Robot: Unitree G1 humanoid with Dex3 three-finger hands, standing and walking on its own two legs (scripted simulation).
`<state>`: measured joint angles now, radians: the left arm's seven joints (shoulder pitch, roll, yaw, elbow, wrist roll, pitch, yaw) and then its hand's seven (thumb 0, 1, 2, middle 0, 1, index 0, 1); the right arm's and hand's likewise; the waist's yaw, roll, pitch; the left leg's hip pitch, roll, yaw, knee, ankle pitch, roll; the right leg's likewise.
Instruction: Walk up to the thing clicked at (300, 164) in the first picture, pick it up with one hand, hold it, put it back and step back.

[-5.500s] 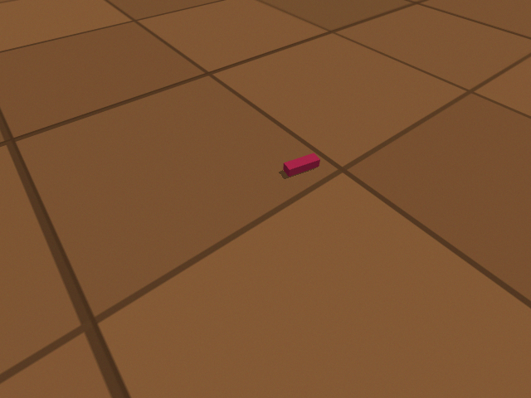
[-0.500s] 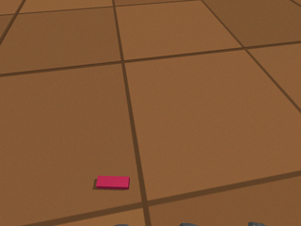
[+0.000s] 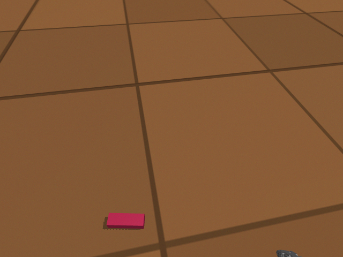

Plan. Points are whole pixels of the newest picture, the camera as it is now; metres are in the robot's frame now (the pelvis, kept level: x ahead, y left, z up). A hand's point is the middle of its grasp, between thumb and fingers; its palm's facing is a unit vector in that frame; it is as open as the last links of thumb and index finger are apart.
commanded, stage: walk up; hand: left
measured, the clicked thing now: (126, 220) +0.44 +0.24 -0.75
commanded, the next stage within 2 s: stand in 0.56 s
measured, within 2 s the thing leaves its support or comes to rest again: neither
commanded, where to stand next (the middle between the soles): +0.05 +0.01 m, yaw +0 degrees
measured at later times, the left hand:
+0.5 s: hand out of the picture +0.10 +0.25 -0.15, palm faces -0.01 -0.93 -0.36, open 7.3 cm
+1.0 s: hand out of the picture +0.10 +0.23 -0.15, palm faces -0.01 -0.94 -0.33, open 7.3 cm
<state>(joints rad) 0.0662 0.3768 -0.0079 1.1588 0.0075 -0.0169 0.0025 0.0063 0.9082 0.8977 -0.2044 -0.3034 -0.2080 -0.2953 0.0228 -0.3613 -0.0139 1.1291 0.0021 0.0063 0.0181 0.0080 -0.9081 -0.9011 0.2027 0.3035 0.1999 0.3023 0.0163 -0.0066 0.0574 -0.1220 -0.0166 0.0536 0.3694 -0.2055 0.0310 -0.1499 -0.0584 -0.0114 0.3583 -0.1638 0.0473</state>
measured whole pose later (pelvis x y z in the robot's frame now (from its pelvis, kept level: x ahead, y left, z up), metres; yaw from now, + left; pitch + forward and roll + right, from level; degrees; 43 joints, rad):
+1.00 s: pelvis +0.02 -0.02 +0.00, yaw +0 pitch -2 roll +0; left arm 0.09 0.34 0.01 1.14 0.01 -0.01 0.00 0.01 0.91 0.90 -0.20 -0.30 -0.21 -0.30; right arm 0.08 -0.34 -0.01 1.15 -0.01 -0.01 0.00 0.01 -0.91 -0.90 0.20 0.30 0.20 0.30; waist 0.00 0.00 0.05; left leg -0.07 0.01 0.04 0.29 -0.18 0.00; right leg -0.10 -0.03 -0.03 0.30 -0.16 0.02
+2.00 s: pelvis +0.02 -0.03 +0.00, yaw +1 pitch -2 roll +0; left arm 0.10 0.35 0.00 1.13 0.01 -0.01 -0.01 0.01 0.91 0.90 -0.20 -0.30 -0.21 -0.30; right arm 0.11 -0.35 0.00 1.14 -0.01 -0.01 0.00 0.01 -0.91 -0.90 0.20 0.30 0.20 0.30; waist 0.00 0.00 0.04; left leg -0.06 0.02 0.03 0.29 -0.18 -0.02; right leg -0.10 -0.02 -0.04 0.31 -0.17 0.00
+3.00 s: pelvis -0.04 +0.00 -0.02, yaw +1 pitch -1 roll +0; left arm 0.02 0.40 0.05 0.93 0.03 0.06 0.01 0.01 0.91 0.90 -0.21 -0.30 -0.21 -0.30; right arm 0.11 -0.41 -0.06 0.97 0.00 0.05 0.00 0.01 -0.91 -0.90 0.20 0.30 0.20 0.30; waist -0.01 -0.03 0.17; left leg -0.30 -0.02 -0.02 0.77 -0.44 0.04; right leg -0.38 -0.07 -0.02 0.63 -0.24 0.03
